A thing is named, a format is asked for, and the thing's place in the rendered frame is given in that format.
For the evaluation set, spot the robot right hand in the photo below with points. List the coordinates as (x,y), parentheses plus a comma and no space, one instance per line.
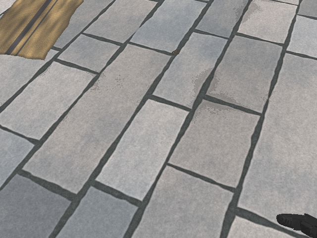
(306,223)

